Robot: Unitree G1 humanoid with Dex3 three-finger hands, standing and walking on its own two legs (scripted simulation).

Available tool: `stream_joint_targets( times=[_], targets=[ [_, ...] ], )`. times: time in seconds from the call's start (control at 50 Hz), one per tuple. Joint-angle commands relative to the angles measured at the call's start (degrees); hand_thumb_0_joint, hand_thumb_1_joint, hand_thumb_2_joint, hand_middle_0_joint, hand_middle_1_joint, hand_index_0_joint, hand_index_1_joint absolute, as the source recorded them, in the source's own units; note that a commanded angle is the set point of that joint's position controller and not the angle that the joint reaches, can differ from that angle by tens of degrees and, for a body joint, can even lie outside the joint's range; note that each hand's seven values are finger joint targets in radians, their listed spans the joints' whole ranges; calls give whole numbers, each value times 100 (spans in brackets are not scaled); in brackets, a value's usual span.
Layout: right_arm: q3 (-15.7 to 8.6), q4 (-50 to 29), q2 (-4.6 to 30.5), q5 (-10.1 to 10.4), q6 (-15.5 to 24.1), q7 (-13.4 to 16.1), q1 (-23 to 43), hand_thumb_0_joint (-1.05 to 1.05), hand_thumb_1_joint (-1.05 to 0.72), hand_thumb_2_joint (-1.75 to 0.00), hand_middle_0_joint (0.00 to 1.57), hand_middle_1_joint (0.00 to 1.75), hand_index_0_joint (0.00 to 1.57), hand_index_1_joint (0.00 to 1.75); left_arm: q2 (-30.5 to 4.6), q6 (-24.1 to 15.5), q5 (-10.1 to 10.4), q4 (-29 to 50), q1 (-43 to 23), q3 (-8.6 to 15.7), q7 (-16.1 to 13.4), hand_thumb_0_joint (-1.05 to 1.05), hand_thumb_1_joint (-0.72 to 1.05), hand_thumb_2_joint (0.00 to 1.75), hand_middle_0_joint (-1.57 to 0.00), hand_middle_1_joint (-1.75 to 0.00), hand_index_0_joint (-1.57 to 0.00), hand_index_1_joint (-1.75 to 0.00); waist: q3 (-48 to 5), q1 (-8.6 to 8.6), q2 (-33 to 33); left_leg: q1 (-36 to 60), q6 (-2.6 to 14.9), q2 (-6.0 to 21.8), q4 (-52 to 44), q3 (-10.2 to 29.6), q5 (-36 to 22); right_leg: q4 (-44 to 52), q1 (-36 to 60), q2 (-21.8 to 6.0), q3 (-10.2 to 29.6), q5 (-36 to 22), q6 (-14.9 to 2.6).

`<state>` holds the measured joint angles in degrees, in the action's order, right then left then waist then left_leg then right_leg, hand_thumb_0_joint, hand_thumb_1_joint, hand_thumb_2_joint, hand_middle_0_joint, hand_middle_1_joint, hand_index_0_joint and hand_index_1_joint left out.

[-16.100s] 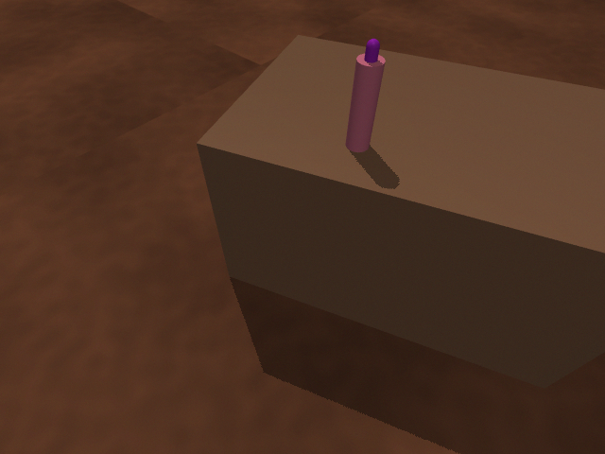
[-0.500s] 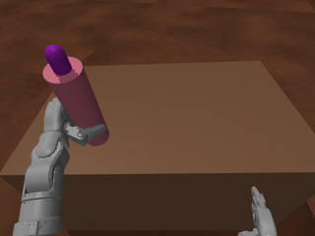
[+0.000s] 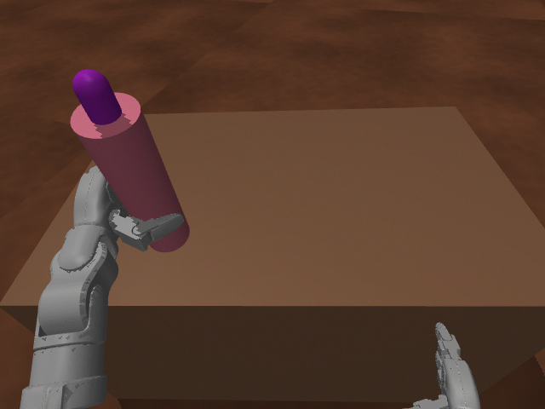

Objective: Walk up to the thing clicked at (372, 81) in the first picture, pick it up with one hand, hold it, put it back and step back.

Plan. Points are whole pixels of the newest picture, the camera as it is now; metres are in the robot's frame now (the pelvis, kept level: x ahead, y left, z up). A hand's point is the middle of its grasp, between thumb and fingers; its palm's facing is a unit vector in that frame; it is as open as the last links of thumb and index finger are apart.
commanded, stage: hold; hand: left
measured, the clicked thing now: (138, 176) +0.32 +0.16 +0.23
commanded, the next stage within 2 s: crouch in 1.88 s
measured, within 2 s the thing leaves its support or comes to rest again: neither
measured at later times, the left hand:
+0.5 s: hand (145, 196) +0.34 +0.17 +0.18, palm faces +0.09 -1.00 -0.03, open 9.7 cm
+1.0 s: hand (146, 199) +0.34 +0.17 +0.18, palm faces +0.10 -0.99 -0.03, open 9.7 cm
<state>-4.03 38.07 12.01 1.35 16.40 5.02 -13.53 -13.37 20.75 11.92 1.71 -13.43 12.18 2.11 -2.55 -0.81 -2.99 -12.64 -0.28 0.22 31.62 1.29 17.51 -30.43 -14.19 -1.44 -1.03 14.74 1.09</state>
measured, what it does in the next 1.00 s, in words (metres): stands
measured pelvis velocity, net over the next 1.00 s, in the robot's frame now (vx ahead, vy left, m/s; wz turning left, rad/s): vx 0.00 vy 0.00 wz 0.00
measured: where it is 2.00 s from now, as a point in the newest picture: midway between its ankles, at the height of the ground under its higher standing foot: outside the picture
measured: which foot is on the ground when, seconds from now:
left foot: down 0.00-1.00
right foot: down 0.00-1.00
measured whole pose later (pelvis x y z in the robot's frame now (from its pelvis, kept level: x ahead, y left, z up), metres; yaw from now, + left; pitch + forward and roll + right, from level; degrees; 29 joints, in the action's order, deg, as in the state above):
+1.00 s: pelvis +0.00 +0.00 +0.00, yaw +0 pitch -2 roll +0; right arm -4.3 38.8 12.4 1.2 15.8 4.8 -13.0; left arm -13.6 20.7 12.0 3.2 -11.9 12.9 2.5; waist -2.2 -0.9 -3.3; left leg -11.4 -0.5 0.4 30.2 1.5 17.1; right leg -29.2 -13.0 -1.3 -1.2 14.4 0.9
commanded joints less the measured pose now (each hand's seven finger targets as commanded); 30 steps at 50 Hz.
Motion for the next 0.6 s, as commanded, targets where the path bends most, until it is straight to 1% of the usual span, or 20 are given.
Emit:
stream_joint_targets(
  times=[0.0, 0.04, 0.1, 0.14, 0.16, 0.18, 0.22, 0.24, 0.26, 0.3, 0.32, 0.34, 0.36, 0.38, 0.42, 0.44, 0.46, 0.48, 0.52, 0.58],
  targets=[
    [-199, -940, 607, 27, 354, 42, 706, 0, 53, -6, 5, 5, 5, 5, -1103, -641, 146, 1828, -2585, 543, -29, 0, 7, 128, -128, -143, -130, -145, -1457, 34, 23, 500, 72, -80, -388, -75, -1505, 381, 439, 113, -188, -1286, -89],
    [-157, -934, 582, 22, 364, 30, 750, 0, 53, -6, 5, 5, 5, 5, -885, -601, 158, 1643, -2521, 371, 9, 0, 7, 127, -128, -142, -129, -144, -1305, -14, 37, 456, 44, -55, -425, -64, -1505, 374, 381, 131, -194, -1250, -102],
    [-196, -875, 659, 24, 327, 9, 684, 0, 53, -6, 5, 5, 5, 5, -1060, -626, 160, 1714, -2593, 493, 31, 0, 8, 129, -129, -144, -131, -146, -1370, 26, 29, 484, 15, -25, -448, -21, -1671, 346, 441, 152, -230, -1339, -129],
    [-180, -957, 654, 32, 322, -15, 779, 0, 53, -6, 5, 5, 5, 5, -876, -599, 175, 1624, -2524, 346, 59, 0, 8, 129, -130, -145, -131, -146, -1377, 22, -31, 492, -6, -20, -454, -26, -1759, 341, 455, 151, -229, -1395, -143],
    [-243, -907, 710, 35, 308, -7, 725, 0, 53, -6, 5, 5, 5, 5, -1068, -626, 188, 1760, -2663, 508, 47, 0, 8, 129, -130, -145, -132, -146, -1357, 16, -2, 491, 14, -30, -453, -30, -1701, 367, 449, 146, -226, -1368, -130],
    [-236, -900, 710, 30, 290, -15, 624, 0, 53, -6, 5, 5, 5, 5, -986, -607, 165, 1494, -2479, 445, 60, 0, 7, 128, -130, -145, -131, -146, -1374, -14, 116, 490, 29, -28, -433, -30, -1793, 369, 497, 142, -228, -1464, -127],
    [-263, -856, 715, 35, 289, -21, 686, 0, 53, -5, 5, 5, 5, 5, -1125, -633, 161, 1596, -2547, 613, 29, 0, 8, 128, -129, -144, -131, -145, -1303, 36, 67, 427, 48, -58, -452, -60, -1631, 397, 462, 119, -194, -1379, -113],
    [-211, -885, 635, 40, 292, -19, 676, 0, 54, -5, 5, 5, 5, 5, -1160, -680, 153, 1993, -2720, 560, 35, 0, 8, 128, -129, -144, -131, -145, -1344, 40, -51, 496, 61, -81, -463, -80, -1503, 428, 436, 112, -190, -1295, -107],
    [-291, -954, 736, 28, 297, -4, 626, 0, 53, -6, 5, 5, 5, 5, -1165, -692, 154, 1791, -2624, 604, 24, 0, 7, 129, -129, -145, -131, -146, -1423, -20, 128, 531, 76, -64, -448, -67, -1537, 422, 488, 117, -199, -1327, -92],
    [-194, -977, 602, 25, 321, -16, 630, 0, 53, -6, 5, 5, 5, 5, -1108, -705, 165, 1978, -2580, 582, 19, 0, 8, 130, -129, -145, -131, -146, -1506, 15, 105, 551, 85, -82, -425, -82, -1566, 429, 538, 105, -188, -1379, -77],
    [-221, -883, 627, 28, 314, 4, 610, 0, 53, -6, 5, 5, 5, 5, -1225, -717, 187, 2157, -2661, 685, 0, 0, 7, 130, -129, -145, -131, -146, -1420, 38, 41, 543, 87, -87, -431, -89, -1530, 442, 475, 106, -187, -1347, -81],
    [-221, -879, 616, 27, 315, 7, 635, 0, 53, -6, 5, 5, 5, 5, -1240, -735, 170, 2267, -2599, 653, 6, 0, 6, 130, -129, -146, -130, -147, -1421, 49, 11, 554, 85, -96, -430, -88, -1525, 436, 500, 98, -196, -1334, -80],
    [-194, -1041, 641, 22, 332, 13, 669, 0, 53, -6, 5, 5, 5, 5, -1030, -670, 171, 1841, -2403, 524, 16, 0, 8, 131, -130, -146, -131, -147, -1390, -19, 138, 534, 78, -78, -438, -74, -1542, 456, 490, 112, -195, -1337, -78],
    [-203, -1010, 645, 29, 340, 8, 857, 0, 53, -6, 5, 5, 5, 5, -1048, -660, 176, 1989, -2412, 530, 8, 0, 9, 132, -129, -146, -131, -147, -1263, 64, 39, 439, 59, -77, -474, -64, -1496, 447, 469, 114, -200, -1277, -94],
    [-215, -960, 649, 24, 317, 15, 743, 0, 53, -6, 5, 5, 5, 5, -1214, -665, 162, 2116, -2577, 648, -10, 0, 9, 130, -129, -145, -130, -146, -1331, 59, -6, 488, 60, -76, -495, -65, -1433, 470, 489, 116, -207, -1211, -99],
    [-150, -872, 542, 26, 304, 11, 780, 0, 53, -6, 5, 5, 5, 5, -1167, -645, 139, 2277, -2551, 527, 7, 0, 10, 131, -129, -146, -131, -147, -1376, 103, -155, 492, 56, -98, -500, -77, -1423, 469, 523, 101, -205, -1207, -109],
    [-290, -984, 732, 19, 318, 28, 831, 0, 53, -6, 5, 5, 5, 5, -1022, -565, 154, 1792, -2323, 510, 15, 0, 10, 131, -130, -146, -131, -147, -1268, -12, 68, 502, 61, -70, -495, -71, -1435, 478, 471, 120, -208, -1218, -95],
    [-210, -889, 647, 26, 301, 20, 831, 0, 53, -6, 5, 5, 5, 5, -938, -528, 178, 1923, -2460, 386, 33, 0, 9, 132, -131, -147, -132, -148, -1267, 16, 10, 510, 58, -64, -506, -48, -1467, 473, 464, 125, -223, -1245, -106],
    [-258, -727, 704, 30, 273, 24, 782, 0, 53, -6, 5, 5, 5, 5, -1128, -495, 172, 1698, -2480, 588, 43, 0, 9, 131, -130, -146, -131, -147, -1266, 7, 89, 546, 57, -48, -509, -29, -1563, 440, 435, 137, -235, -1303, -111],
    [-218, -776, 655, 26, 264, 21, 782, 0, 54, -5, 5, 5, 5, 5, -990, -451, 184, 1630, -2537, 458, 87, 0, 9, 132, -131, -147, -133, -148, -1275, -16, 166, 567, 74, -61, -511, -47, -1534, 474, 416, 128, -237, -1298, -95]
  ],
)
